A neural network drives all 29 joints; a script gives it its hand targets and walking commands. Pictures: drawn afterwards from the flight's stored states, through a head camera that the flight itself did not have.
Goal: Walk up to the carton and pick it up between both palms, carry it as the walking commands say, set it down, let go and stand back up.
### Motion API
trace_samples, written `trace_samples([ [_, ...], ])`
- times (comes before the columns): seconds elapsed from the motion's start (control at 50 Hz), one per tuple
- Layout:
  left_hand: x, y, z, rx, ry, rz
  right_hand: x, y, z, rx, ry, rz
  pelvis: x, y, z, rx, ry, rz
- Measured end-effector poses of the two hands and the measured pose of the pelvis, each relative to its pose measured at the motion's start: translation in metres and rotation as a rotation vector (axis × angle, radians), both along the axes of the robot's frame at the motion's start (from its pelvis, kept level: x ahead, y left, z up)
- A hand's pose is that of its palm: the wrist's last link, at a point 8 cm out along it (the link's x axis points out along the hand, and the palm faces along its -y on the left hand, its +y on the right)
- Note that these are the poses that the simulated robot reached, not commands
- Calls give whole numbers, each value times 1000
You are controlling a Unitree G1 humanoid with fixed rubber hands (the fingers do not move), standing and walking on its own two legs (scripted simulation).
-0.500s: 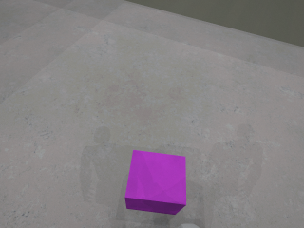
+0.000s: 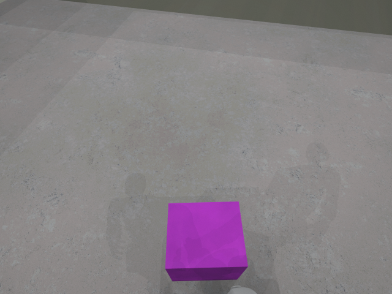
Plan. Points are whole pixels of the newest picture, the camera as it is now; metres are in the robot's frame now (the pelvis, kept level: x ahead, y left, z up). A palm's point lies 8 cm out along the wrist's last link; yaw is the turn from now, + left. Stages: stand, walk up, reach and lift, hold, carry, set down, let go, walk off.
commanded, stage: walk up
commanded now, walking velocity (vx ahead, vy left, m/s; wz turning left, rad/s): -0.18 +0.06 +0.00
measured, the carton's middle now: (204, 243) +0.39 -0.04 -0.59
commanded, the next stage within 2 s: stand in 0.14 s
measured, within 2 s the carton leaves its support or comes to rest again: neither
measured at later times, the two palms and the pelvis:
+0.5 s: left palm out of the picture +0.04 +0.26 -0.12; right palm out of the picture +0.05 -0.20 -0.10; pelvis -0.02 +0.03 +0.02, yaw +0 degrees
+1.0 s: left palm out of the picture +0.06 +0.26 -0.10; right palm out of the picture +0.04 -0.20 -0.11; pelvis -0.02 +0.03 +0.03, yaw -3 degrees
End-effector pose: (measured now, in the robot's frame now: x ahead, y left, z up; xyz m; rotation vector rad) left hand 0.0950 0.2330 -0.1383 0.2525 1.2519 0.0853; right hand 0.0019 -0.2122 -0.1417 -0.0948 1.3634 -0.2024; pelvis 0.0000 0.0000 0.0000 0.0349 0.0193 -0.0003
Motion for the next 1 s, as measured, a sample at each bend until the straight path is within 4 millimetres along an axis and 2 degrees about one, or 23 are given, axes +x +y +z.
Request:
trace_samples([
  [0.1,-2,-1,20,30,-44,37,14,-17,3,5,15,56,4,-6,9,-6,-10,9],
  [0.2,-26,6,27,36,-9,78,41,-32,18,-35,-28,116,-1,-3,19,-12,-6,11],
  [0.28,-45,16,24,22,33,91,53,-29,28,-71,-75,143,-7,9,22,-30,8,13],
  [0.34,-51,25,16,0,36,96,52,-18,31,-88,-95,144,-10,21,19,-44,-6,13],
  [0.42,-52,29,15,-24,21,95,51,2,37,-75,-121,130,-13,29,22,-47,-22,13],
  [0.56,-58,29,15,-31,47,69,40,23,34,-30,-136,84,-19,31,23,-45,-19,-29],
  [0.66,-50,25,19,3,30,32,28,17,22,-1,-130,46,-23,24,19,-7,-20,-48],
  [0.74,-46,22,35,28,-2,21,24,10,18,17,-125,40,-23,22,24,-29,-18,-50],
  [1.0,-36,29,39,11,-45,14,35,15,30,-4,-186,46,-22,32,28,-44,-5,-50],
])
